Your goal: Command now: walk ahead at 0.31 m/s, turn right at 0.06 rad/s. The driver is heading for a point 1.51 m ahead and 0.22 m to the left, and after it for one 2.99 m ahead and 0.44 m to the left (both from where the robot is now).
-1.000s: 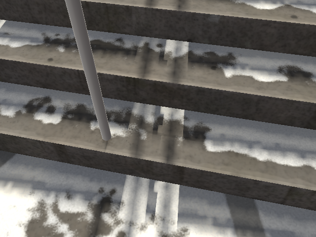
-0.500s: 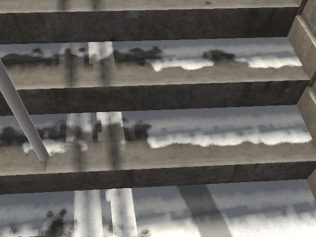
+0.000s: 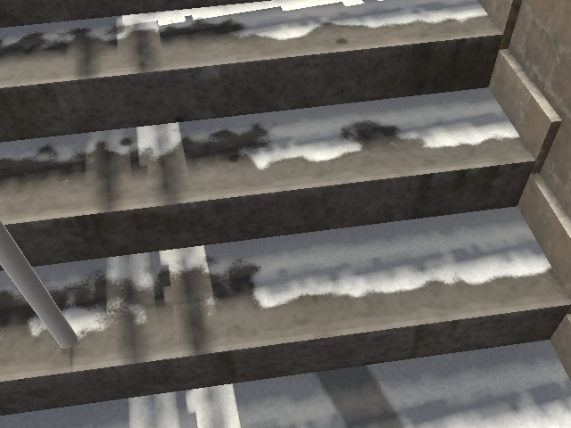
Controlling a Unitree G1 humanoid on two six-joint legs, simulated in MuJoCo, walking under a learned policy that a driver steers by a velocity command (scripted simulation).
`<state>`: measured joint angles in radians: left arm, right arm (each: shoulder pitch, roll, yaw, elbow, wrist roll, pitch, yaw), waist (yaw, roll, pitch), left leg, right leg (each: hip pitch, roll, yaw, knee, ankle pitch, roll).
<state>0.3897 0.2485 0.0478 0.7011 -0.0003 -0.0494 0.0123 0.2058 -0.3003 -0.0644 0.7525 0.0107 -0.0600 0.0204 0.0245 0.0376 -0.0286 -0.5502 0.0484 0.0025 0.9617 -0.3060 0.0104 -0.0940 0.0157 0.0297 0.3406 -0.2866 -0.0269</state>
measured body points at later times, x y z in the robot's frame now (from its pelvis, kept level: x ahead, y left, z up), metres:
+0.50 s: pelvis +0.12 +0.05 -0.01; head +0.15 +0.06 +0.44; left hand +0.24 +0.32 -0.13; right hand +0.28 -0.20 -0.12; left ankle +0.19 +0.14 -0.74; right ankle +0.15 -0.10 -0.73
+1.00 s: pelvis +0.18 +0.04 -0.01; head +0.19 +0.04 +0.44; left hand +0.29 +0.29 -0.13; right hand +0.30 -0.22 -0.14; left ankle +0.19 +0.14 -0.74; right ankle +0.16 -0.10 -0.74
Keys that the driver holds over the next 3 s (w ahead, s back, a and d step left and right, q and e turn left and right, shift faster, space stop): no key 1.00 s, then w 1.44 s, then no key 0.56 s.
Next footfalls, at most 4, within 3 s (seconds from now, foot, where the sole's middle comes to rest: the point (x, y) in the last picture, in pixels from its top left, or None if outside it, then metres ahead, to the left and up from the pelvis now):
0.22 left None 0.23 0.14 -0.78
0.54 right None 0.20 -0.10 -0.78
1.62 left None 0.47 0.15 -0.78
2.14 right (350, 284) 0.81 -0.08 -0.62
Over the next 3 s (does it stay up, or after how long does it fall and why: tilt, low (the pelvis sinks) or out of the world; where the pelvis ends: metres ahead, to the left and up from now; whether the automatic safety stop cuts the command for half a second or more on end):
stays up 0.98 0.06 0.31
